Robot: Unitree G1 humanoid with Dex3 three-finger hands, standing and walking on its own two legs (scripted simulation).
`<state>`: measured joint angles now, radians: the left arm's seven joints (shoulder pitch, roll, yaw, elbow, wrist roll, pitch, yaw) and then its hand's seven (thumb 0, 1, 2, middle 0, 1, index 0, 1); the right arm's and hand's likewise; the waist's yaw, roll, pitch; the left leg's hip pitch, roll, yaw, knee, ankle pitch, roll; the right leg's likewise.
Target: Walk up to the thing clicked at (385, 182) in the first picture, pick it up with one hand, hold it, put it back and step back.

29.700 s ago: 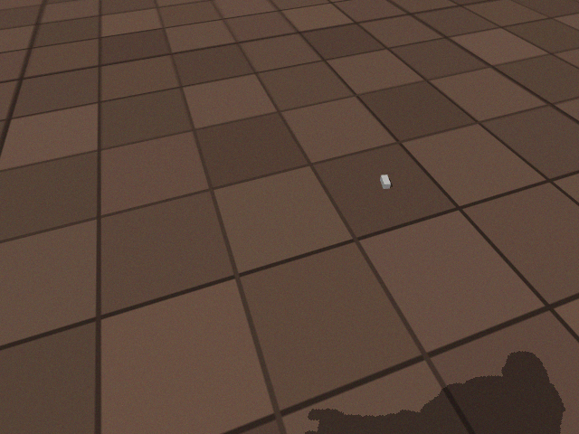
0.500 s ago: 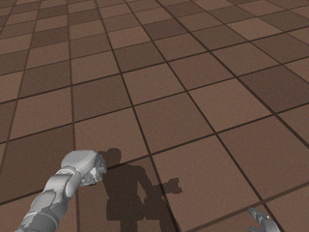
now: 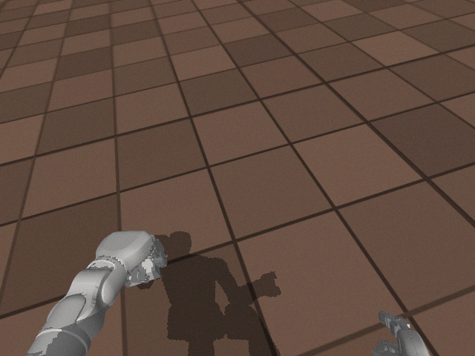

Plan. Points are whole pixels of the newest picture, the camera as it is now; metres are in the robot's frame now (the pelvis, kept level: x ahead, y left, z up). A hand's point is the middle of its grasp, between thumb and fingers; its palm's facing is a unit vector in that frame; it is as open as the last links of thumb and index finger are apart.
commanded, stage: hold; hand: left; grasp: from above
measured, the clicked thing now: (140, 271) +0.31 +0.23 -0.07
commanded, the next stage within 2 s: crouch in 0.30 s
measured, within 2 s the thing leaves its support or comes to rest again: neither
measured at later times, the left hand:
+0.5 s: hand (134, 272) +0.28 +0.22 -0.03, palm faces -0.46 -0.04 -0.89, open 5.1 cm
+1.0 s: hand (154, 288) +0.32 +0.25 -0.21, palm faces -0.41 +0.07 -0.91, open 5.0 cm
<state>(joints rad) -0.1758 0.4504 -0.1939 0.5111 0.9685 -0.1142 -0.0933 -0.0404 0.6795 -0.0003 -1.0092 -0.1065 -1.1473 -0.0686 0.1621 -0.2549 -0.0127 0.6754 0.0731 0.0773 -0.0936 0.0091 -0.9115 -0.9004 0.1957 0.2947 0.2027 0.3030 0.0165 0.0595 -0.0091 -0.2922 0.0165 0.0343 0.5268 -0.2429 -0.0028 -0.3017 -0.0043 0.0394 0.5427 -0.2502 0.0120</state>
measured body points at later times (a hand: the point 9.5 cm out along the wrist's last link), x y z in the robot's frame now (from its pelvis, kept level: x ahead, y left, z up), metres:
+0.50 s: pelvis +0.00 +0.00 +0.00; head +0.01 -0.02 +0.45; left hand +0.30 +0.22 +0.02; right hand +0.16 -0.25 -0.11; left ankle +0.02 +0.12 -0.73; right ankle +0.02 -0.13 -0.73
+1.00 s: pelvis -0.03 +0.01 -0.11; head +0.07 +0.02 +0.32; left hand +0.34 +0.24 -0.15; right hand +0.07 -0.28 -0.23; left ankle +0.02 +0.12 -0.73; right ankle +0.02 -0.13 -0.73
